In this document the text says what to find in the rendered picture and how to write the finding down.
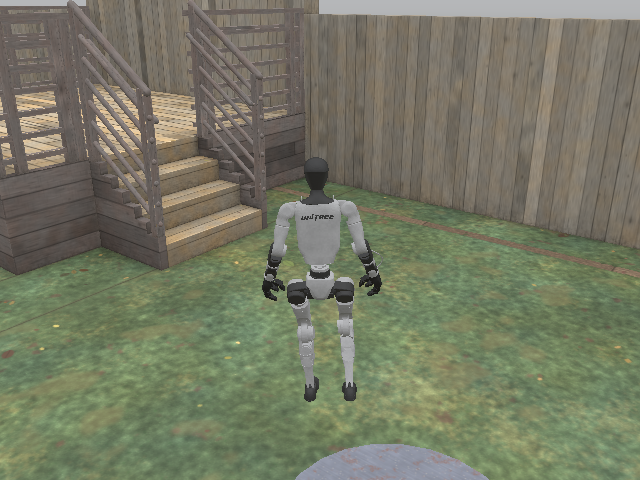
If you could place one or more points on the stairs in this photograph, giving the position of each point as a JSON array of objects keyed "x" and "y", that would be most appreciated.
[{"x": 201, "y": 212}]

